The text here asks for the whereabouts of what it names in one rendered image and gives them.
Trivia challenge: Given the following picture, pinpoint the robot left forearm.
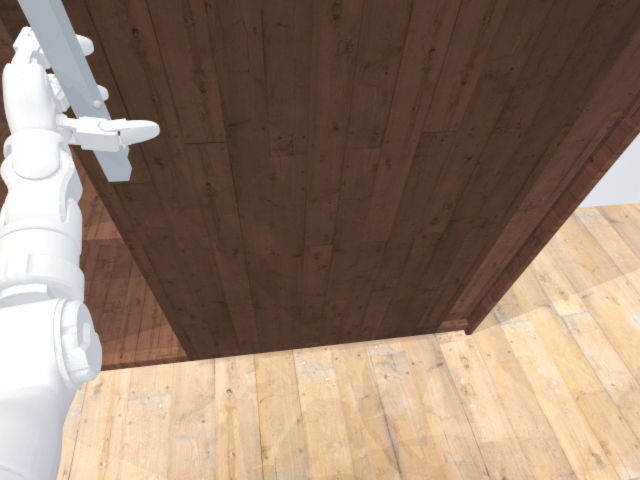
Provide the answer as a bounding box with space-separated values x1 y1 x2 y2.
0 129 85 308

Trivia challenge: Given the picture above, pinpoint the handle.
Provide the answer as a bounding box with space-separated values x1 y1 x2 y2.
18 0 132 182

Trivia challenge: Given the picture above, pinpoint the wardrobe door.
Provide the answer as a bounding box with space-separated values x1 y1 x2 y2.
0 0 640 361
443 26 640 322

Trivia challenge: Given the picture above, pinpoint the robot left upper arm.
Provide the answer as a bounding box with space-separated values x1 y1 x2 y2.
0 298 102 480

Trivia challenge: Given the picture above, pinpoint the robot left hand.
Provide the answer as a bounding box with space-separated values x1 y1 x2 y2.
2 27 160 152

